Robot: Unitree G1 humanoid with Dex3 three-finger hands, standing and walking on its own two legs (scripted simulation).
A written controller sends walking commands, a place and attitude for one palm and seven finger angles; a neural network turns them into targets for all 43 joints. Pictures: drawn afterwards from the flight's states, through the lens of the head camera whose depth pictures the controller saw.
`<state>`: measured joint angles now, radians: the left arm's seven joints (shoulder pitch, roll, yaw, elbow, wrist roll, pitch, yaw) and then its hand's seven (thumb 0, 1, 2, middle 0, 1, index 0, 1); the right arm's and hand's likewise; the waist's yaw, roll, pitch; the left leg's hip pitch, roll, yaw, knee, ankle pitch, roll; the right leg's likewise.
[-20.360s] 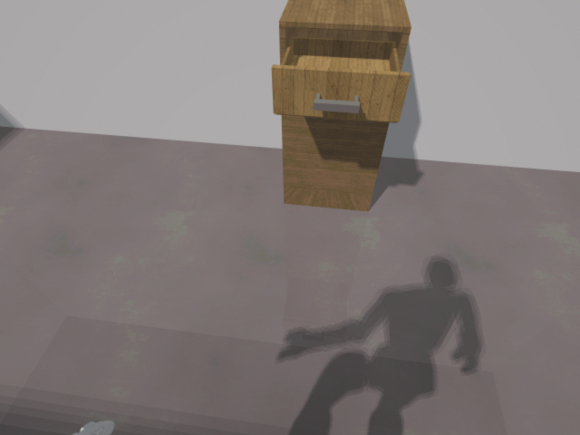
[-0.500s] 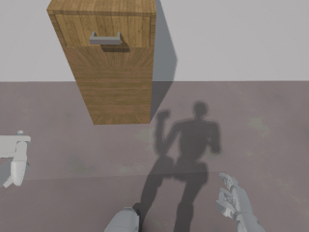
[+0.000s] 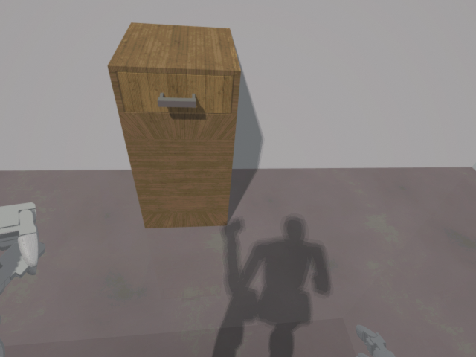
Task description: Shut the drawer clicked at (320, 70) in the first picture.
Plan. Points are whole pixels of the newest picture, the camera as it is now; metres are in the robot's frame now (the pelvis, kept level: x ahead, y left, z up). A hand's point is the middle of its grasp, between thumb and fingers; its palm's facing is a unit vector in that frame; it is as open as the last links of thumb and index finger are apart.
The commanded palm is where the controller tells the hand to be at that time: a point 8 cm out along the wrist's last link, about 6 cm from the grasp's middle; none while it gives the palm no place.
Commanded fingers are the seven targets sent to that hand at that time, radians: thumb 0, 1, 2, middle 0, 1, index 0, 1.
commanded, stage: stop stepping back and stand still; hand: left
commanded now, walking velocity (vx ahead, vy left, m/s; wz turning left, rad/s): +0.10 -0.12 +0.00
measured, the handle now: (177, 99) +0.90 +0.22 -0.01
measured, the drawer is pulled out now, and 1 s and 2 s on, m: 0.00 0.00 0.00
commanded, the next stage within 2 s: let the arm hang, fingers relaxed in 0.52 s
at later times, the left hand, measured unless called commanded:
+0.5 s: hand out of the picture +0.16 +0.27 +0.18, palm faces +0.37 -0.82 -0.44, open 3.3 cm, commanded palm +0.10 +0.31 +0.19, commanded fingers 0.00 0.90 0.90 -1.40 -1.60 -1.40 -1.60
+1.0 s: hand out of the picture -0.02 +0.23 -0.17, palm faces +0.08 -0.97 -0.22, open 3.5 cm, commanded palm none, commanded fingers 0.00 0.90 0.90 -0.60 -0.73 -0.60 -0.73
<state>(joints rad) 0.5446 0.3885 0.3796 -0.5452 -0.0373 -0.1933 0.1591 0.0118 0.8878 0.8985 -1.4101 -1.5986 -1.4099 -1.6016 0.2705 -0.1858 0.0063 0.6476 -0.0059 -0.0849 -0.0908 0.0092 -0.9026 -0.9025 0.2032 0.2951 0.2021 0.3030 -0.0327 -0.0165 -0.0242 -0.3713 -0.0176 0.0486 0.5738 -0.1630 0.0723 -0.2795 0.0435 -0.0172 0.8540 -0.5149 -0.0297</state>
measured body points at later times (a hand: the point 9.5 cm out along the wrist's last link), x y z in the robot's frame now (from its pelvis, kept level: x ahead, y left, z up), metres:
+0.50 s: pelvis -0.02 +0.03 +0.01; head -0.02 +0.06 +0.46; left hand +0.14 +0.31 +0.21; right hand +0.13 -0.19 -0.07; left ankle +0.02 +0.13 -0.73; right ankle +0.00 -0.08 -0.71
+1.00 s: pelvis -0.02 +0.03 +0.01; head +0.01 +0.04 +0.46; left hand -0.02 +0.28 -0.15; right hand +0.01 -0.21 -0.14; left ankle +0.02 +0.13 -0.73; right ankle +0.01 -0.08 -0.73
